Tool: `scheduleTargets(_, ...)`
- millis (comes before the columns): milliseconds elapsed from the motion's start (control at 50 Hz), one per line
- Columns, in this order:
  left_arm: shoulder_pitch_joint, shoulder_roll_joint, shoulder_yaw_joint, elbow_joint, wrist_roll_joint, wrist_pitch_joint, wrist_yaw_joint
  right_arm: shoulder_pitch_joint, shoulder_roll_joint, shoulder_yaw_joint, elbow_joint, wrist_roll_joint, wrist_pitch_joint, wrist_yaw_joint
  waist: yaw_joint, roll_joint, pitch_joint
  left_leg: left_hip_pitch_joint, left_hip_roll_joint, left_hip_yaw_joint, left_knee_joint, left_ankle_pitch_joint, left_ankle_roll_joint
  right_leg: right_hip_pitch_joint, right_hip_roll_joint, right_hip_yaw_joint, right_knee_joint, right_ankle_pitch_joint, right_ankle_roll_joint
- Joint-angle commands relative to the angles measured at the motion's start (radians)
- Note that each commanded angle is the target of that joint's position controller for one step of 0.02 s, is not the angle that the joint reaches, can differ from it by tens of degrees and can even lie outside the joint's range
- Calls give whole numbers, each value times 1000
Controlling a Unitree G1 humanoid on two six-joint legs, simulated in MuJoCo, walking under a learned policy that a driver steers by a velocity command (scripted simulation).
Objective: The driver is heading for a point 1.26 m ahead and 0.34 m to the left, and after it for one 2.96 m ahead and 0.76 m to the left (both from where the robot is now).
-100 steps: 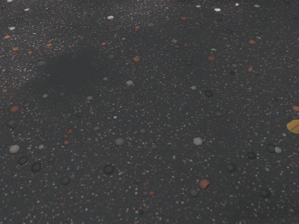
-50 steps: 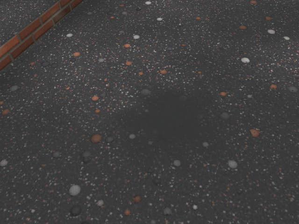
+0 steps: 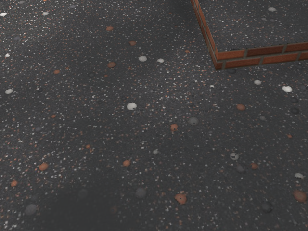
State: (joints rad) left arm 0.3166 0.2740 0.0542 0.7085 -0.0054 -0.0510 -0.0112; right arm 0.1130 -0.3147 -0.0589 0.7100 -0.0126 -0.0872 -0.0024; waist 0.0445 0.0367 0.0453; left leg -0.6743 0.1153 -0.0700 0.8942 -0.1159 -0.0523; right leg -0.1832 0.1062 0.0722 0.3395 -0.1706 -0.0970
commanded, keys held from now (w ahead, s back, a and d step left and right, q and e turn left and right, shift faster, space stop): w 0.04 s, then w+q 0.24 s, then q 0.66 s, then no key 0.06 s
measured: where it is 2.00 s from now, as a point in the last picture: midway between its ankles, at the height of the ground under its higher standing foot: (155, 228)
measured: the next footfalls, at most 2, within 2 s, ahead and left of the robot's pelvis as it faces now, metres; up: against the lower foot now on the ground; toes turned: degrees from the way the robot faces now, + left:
left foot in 0.26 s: +0.34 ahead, +0.15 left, +0.00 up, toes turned +3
right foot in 0.76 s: +0.53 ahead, +0.00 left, +0.00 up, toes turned +26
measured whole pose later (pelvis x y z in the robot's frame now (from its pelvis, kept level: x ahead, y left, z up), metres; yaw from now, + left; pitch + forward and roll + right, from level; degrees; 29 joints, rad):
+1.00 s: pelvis +0.39 +0.06 -0.01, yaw +27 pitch +1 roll +0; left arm 0.12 0.26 0.04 0.69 0.02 0.00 0.03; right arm 0.20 -0.35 -0.08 0.67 0.02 0.07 -0.03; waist 0.00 0.04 0.07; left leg -0.49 -0.01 -0.07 1.05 -0.45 -0.10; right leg -0.31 -0.01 -0.02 0.43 -0.14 -0.02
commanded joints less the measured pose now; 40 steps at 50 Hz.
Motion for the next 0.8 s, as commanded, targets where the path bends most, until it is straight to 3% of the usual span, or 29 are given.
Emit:
scheduleTargets(20,-13,158,40,-48,-4,-19,15,-48,-40,-4,-55,4,-10,8,3,-106,-46,76,-26,26,-184,206,-9,-21,-214,129,-134,193,-129)
scheduleTargets(100,42,175,40,-5,-6,-21,14,-141,-45,2,-75,24,-21,31,50,-110,5,70,-42,38,-320,277,21,58,-269,141,-136,113,-124)
scheduleTargets(180,84,185,45,38,-3,-7,18,-174,-54,4,-104,29,-26,55,54,-108,27,-20,-56,48,-371,117,88,251,-344,138,-72,270,-104)
scheduleTargets(220,58,198,49,41,-2,0,23,-107,-73,-4,-94,29,-25,60,12,-123,-17,84,-97,81,-382,32,127,282,-336,94,6,524,-76)
scheduleTargets(240,37,204,50,37,0,5,26,-19,-95,-17,-72,27,-23,57,-40,-125,-82,220,-139,116,-393,31,151,274,-311,53,109,721,-59)
scheduleTargets(260,22,193,43,27,4,9,31,118,-133,-38,-36,23,-20,52,-109,-101,-177,431,-149,109,-399,83,185,213,-265,1,288,801,-29)
scheduleTargets(280,33,156,25,0,29,7,39,271,-197,-52,-17,20,-15,45,-155,13,-303,714,17,-135,-386,135,253,12,-210,-45,585,512,10)
scheduleTargets(300,151,64,0,-16,28,-14,27,282,-252,-64,-9,17,-14,52,-72,281,-368,1008,218,-631,-492,47,428,-396,-6,-44,912,-303,95)
scheduleTargets(320,88,146,8,-12,16,-36,16,275,-155,-41,-19,37,-9,50,-119,161,-352,1025,211,-671,-551,16,401,-501,-49,69,993,-384,97)
scheduleTargets(340,-12,175,17,-40,-9,-51,7,206,-132,-34,-39,27,-2,42,-123,92,-227,910,184,-516,-547,165,368,-540,-88,61,991,-316,100)
scheduleTargets(360,-69,167,14,-53,-1,-59,9,159,-130,-33,-56,19,4,37,-107,-16,-167,790,148,-407,-537,368,347,-515,-121,40,954,-270,107)
scheduleTargets(380,-102,172,20,-65,19,-57,15,129,-124,-30,-66,19,11,34,-85,-65,-120,687,120,-331,-540,533,343,-494,-141,24,899,-250,121)
scheduleTargets(400,-93,165,23,-74,25,-48,18,120,-119,-26,-70,12,13,28,-55,-45,-119,617,95,-289,-553,618,338,-440,-154,26,860,-232,130)
scheduleTargets(440,-50,129,15,-66,23,-24,28,105,-123,-29,-67,13,19,20,-21,5,-127,551,64,-239,-566,694,338,-401,-152,16,766,-219,159)
scheduleTargets(500,-74,107,9,-68,24,-1,43,111,-165,-45,-56,23,39,2,-20,25,-148,486,26,-192,-557,714,320,-371,-118,-9,611,-126,192)
scheduleTargets(540,-118,102,8,-72,22,5,43,120,-166,-47,-49,34,61,-13,-34,38,-171,463,-7,-179,-537,638,277,-330,-95,-6,514,-11,198)
scheduleTargets(600,-214,96,7,-92,14,7,34,139,-159,-47,-43,38,90,-31,-65,58,-164,474,-20,-225,-512,493,237,-319,-72,14,395,67,196)
scheduleTargets(660,-276,108,12,-108,11,-3,24,148,-157,-49,-48,34,109,-40,-81,77,-144,527,-8,-314,-471,384,231,-325,-55,44,292,32,184)
scheduleTargets(720,-236,132,27,-97,10,-22,17,107,-147,-46,-72,33,115,-42,-45,110,-128,547,-24,-398,-407,297,207,-228,-54,52,133,41,148)
scheduleTargets(740,-202,139,32,-88,12,-29,19,83,-135,-42,-84,34,115,-41,-18,105,-130,515,-59,-391,-363,240,179,-125,-80,47,27,172,123)
scheduleTargets(760,-167,193,44,-91,27,-30,28,106,-91,-27,-101,19,110,-38,-27,15,-198,423,-112,-334,-231,56,136,62,-240,156,41,384,59)
scheduleTargets(780,-179,241,50,-98,50,-14,38,230,-42,-15,-99,17,104,-36,-100,-238,-236,206,-262,-184,-29,-498,69,255,-457,399,71,745,-112)
scheduleTargets(800,-112,192,48,-77,38,1,35,272,-121,-28,-88,18,104,-32,-75,-290,-284,124,-230,-111,173,-633,21,261,-569,554,58,696,-215)
Keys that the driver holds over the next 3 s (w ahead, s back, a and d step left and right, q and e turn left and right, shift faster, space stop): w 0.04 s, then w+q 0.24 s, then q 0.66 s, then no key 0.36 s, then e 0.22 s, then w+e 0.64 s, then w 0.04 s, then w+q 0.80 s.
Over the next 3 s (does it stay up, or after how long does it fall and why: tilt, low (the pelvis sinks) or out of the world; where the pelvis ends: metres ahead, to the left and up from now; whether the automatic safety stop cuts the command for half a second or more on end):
stays up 1.03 0.17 0.00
